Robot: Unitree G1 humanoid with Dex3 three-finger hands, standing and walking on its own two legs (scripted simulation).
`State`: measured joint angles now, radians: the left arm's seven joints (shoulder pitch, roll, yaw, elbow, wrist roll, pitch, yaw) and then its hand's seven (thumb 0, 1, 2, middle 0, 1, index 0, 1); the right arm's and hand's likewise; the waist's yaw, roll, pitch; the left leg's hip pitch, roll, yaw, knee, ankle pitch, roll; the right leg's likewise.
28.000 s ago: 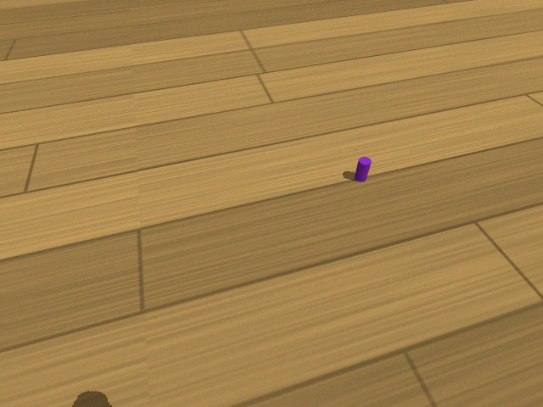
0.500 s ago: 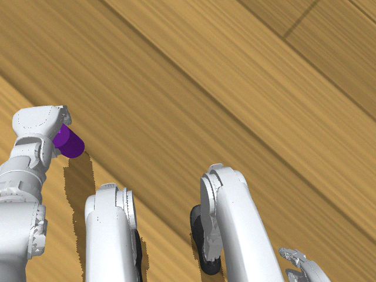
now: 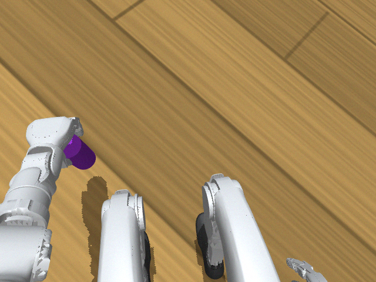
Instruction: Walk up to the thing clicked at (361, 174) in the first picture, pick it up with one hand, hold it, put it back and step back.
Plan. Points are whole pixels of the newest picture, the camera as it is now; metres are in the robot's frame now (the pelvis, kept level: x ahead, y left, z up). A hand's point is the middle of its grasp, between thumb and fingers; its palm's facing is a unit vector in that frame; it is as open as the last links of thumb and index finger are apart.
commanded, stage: lift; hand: left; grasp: from above
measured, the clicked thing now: (76, 153) +0.44 +0.24 -0.24
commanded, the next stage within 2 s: hold in 1.32 s
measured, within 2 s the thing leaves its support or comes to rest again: neither
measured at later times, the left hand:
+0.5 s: hand (10, 151) +0.38 +0.26 +0.03, palm faces -0.45 -0.09 -0.89, open 9.1 cm
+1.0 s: hand out of the picture +0.37 +0.24 +0.18, palm faces -0.47 -0.10 -0.88, open 9.2 cm
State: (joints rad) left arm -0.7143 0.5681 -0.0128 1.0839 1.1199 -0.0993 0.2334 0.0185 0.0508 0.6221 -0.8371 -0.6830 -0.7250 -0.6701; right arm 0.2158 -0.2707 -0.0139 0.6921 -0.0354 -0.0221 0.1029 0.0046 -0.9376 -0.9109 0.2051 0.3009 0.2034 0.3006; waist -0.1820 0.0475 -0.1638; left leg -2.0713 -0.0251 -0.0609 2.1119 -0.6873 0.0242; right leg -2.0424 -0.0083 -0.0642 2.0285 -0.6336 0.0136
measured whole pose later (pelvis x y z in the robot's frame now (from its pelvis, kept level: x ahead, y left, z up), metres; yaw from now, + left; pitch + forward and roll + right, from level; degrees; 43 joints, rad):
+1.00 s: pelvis +0.06 +0.01 +0.28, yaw +2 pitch +15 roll -2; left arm -0.34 0.39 -0.18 0.87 1.01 0.03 0.19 0.00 0.02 0.68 -0.84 -0.69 -0.72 -0.67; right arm 0.27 -0.25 -0.03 0.73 0.03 0.01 -0.04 0.01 -0.92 -0.91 0.21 0.30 0.20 0.30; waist -0.08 0.03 -0.11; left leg -0.84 0.00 -0.01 1.05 -0.47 0.02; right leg -0.84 0.02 0.00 0.99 -0.42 0.02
